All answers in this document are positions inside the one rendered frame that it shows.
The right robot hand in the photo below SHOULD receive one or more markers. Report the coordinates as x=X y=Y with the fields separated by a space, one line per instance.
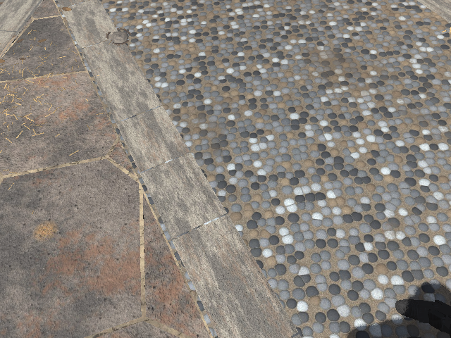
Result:
x=437 y=314

